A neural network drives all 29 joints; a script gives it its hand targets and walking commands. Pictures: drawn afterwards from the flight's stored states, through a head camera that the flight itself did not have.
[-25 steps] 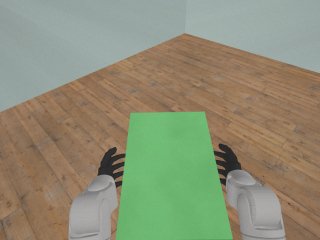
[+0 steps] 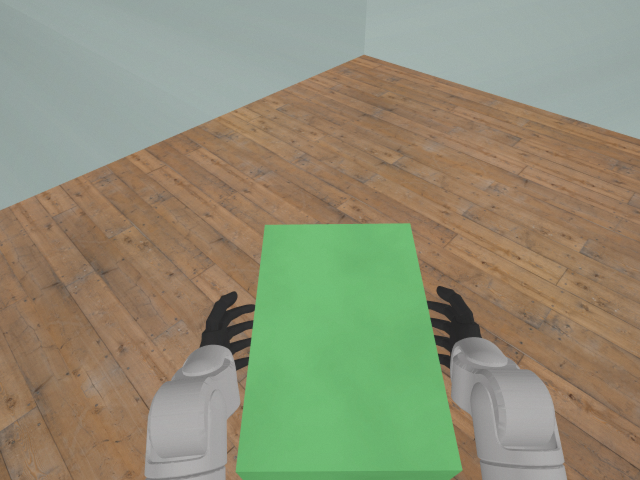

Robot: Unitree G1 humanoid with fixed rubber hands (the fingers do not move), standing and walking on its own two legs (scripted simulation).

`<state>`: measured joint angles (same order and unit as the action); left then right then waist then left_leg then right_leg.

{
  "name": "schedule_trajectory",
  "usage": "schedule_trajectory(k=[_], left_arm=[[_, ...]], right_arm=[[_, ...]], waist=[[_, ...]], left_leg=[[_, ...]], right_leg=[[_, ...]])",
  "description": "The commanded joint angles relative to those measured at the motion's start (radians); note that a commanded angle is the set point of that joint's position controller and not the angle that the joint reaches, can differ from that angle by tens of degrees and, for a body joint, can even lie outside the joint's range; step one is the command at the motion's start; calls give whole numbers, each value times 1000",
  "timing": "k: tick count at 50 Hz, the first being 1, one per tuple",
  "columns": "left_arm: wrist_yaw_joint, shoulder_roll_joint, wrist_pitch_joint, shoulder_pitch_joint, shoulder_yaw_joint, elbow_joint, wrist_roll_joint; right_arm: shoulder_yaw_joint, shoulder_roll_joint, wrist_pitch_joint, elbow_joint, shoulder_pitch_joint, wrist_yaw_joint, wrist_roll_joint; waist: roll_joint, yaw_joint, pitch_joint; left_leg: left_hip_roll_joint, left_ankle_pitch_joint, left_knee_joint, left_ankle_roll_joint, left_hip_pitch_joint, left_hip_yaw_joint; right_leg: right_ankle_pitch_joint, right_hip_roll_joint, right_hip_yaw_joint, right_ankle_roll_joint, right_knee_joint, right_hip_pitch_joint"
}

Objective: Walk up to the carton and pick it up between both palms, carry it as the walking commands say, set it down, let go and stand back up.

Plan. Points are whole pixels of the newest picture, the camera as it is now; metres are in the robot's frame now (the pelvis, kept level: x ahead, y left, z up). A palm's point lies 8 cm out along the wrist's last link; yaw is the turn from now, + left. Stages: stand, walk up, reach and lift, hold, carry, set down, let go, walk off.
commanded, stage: carry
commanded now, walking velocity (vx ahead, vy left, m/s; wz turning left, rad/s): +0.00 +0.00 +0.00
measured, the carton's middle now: (338, 366) +0.28 +0.00 +0.00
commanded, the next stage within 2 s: hold in 0.84 s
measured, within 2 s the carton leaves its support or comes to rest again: neither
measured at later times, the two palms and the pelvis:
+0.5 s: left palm (227, 351) +0.28 +0.14 +0.06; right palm (461, 350) +0.27 -0.14 +0.06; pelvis +0.00 +0.00 +0.00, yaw +0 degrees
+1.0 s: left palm (235, 359) +0.28 +0.13 +0.03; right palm (460, 364) +0.27 -0.15 +0.03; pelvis +0.00 +0.01 +0.01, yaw +7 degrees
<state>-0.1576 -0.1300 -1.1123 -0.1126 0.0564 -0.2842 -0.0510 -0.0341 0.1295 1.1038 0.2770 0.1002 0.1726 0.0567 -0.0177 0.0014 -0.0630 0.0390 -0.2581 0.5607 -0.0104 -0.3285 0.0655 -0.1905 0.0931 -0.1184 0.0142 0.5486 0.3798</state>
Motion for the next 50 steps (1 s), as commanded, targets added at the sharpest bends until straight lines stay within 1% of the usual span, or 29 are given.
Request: schedule_trajectory(k=[1, 2, 3, 5, 6, 8, 12, 13, 15, 16, 21, 22, 24, 27, 29, 33, 35, 36, 37, 38, 40, 41, 42, 43, 45, 46, 47, 49, 50], left_arm=[[154, -907, 55, -462, -602, -167, 276], [157, -847, 69, -428, -541, -27, 224], [160, -878, 83, -482, -576, -105, 251], [167, -878, 108, -418, -573, -74, 246], [176, -833, 132, -466, -522, 10, 211], [179, -865, 157, -476, -545, -30, 222], [189, -896, 171, -459, -570, -45, 236], [191, -828, 188, -447, -509, 69, 190], [194, -895, 196, -469, -598, -89, 244], [198, -851, 213, -488, -537, 29, 206], [182, -874, 201, -525, -583, -98, 235], [188, -809, 202, -448, -519, 64, 183], [185, -847, 215, -443, -545, 3, 201], [200, -821, 236, -465, -508, 90, 174], [204, -861, 243, -512, -560, -10, 215], [211, -811, 247, -479, -505, 125, 173], [217, -813, 250, -448, -506, 150, 170], [216, -861, 258, -517, -552, 49, 205], [216, -865, 256, -524, -545, 58, 208], [218, -833, 261, -503, -518, 135, 177], [226, -846, 270, -504, -526, 150, 182], [230, -830, 286, -504, -506, 147, 176], [230, -853, 291, -509, -515, 129, 184], [235, -800, 333, -504, -427, 453, 62], [261, -882, 421, -456, -528, 333, 81], [279, -936, 452, -520, -599, 280, 122], [283, -999, 472, -628, -646, 225, 155], [275, -1029, 489, -645, -626, 245, 156], [274, -1034, 487, -625, -621, 283, 159]], right_arm=[[530, 905, -65, 169, 472, -150, -236], [461, 840, -78, 22, 420, -158, -179], [497, 882, -90, 101, 482, -157, -205], [508, 873, -120, 114, 455, -154, -204], [442, 829, -143, -3, 463, -160, -149], [496, 878, -159, 50, 505, -170, -183], [528, 892, -178, 107, 503, -173, -203], [458, 832, -191, -43, 467, -178, -153], [550, 911, -203, 123, 510, -186, -223], [487, 867, -212, -5, 487, -191, -174], [536, 899, -202, 106, 539, -183, -226], [459, 821, -205, -52, 459, -188, -162], [510, 857, -218, 40, 491, -189, -199], [476, 836, -239, -42, 514, -197, -160], [507, 880, -244, 26, 529, -199, -190], [451, 837, -249, -108, 491, -200, -137], [455, 834, -257, -114, 474, -203, -138], [486, 874, -265, -25, 530, -206, -168], [485, 883, -258, -37, 534, -203, -169], [442, 848, -264, -134, 488, -211, -135], [437, 844, -280, -120, 504, -212, -129], [445, 844, -292, -117, 515, -216, -132], [465, 843, -303, -53, 561, -216, -151], [306, 724, -315, -402, 419, -257, -17], [417, 742, -404, -209, 461, -282, -81], [409, 793, -427, -157, 509, -289, -100], [434, 814, -447, -78, 633, -307, -132], [460, 831, -438, -106, 630, -328, -164], [463, 818, -430, -140, 610, -336, -152]], waist=[[36, 1, -318], [45, 2, -305], [10, 0, -298], [13, 1, -308], [27, -3, -298], [-36, -6, -278], [-21, -8, -282], [18, -8, -293], [30, -3, -338], [-4, -5, -319], [31, -3, -294], [46, 0, -320], [37, 2, -325], [-23, -1, -316], [11, -4, -281], [-3, -4, -318], [1, -1, -312], [29, -2, -300], [2, -3, -319], [37, -4, -316], [64, -3, -309], [-8, -1, -320], [26, 0, -304], [79, -33, -130], [104, -77, -208], [76, -144, -281], [35, -174, -379], [73, -175, -392], [4, -183, -383]], left_leg=[[95, 170, -91, 38, 75, -100], [96, 142, -98, 41, 81, -87], [91, 95, -101, 40, 71, -87], [89, 92, -99, 41, 79, -97], [89, 145, -84, 38, 66, -90], [84, 80, -86, 33, 53, -90], [68, 26, -87, 34, 67, -79], [83, 67, -94, 35, 95, -90], [95, 139, -77, 36, 95, -99], [86, 105, -88, 33, 72, -92], [84, 95, -98, 32, 65, -83], [93, 102, -103, 42, 67, -99], [97, 138, -84, 38, 100, -89], [98, 174, -63, 31, 90, -78], [96, 172, -86, 32, 80, -78], [97, 157, -72, 41, 94, -80], [102, 183, -67, 44, 94, -88], [99, 170, -78, 46, 86, -82], [94, 148, -72, 41, 109, -66], [95, 143, -76, 46, 119, -77], [100, 163, -92, 46, 108, -77], [99, 172, -88, 40, 99, -84], [101, 162, -83, 50, 89, -83], [-105, 74, -168, 24, 66, -140], [-98, 286, -154, 10, 144, -181], [-89, 357, -137, 15, 249, -199], [-84, 375, -110, 10, 326, -220], [-90, 325, -113, 9, 357, -232], [-86, 327, -112, 9, 384, -229]], right_leg=[[61, 67, 94, -20, -60, -151], [68, 64, 103, -22, -55, -144], [42, 66, 97, -20, -74, -138], [28, 69, 103, -21, -68, -136], [82, 73, 111, -20, -70, -156], [29, 80, 125, -16, -86, -148], [-43, 93, 144, -25, -124, -120], [-10, 83, 124, -26, -98, -125], [39, 79, 115, -19, -80, -176], [11, 78, 122, -20, -82, -167], [23, 80, 115, -23, -93, -163], [24, 68, 106, -22, -69, -182], [73, 71, 108, -20, -67, -171], [130, 88, 123, -22, -68, -183], [101, 84, 116, -23, -75, -170], [98, 79, 110, -22, -67, -189], [105, 77, 115, -17, -72, -189], [105, 72, 105, -11, -65, -189], [91, 76, 119, -21, -82, -171], [75, 70, 114, -18, -74, -158], [77, 68, 117, -21, -65, -163], [95, 73, 109, -21, -55, -188], [86, 68, 114, -16, -65, -176], [47, -183, 138, -58, -103, -314], [190, -193, 157, -47, -99, -362], [249, -193, 163, -38, -101, -329], [250, -195, 166, -32, -92, -305], [218, -187, 170, -26, -95, -295], [206, -190, 152, -21, -105, -264]])
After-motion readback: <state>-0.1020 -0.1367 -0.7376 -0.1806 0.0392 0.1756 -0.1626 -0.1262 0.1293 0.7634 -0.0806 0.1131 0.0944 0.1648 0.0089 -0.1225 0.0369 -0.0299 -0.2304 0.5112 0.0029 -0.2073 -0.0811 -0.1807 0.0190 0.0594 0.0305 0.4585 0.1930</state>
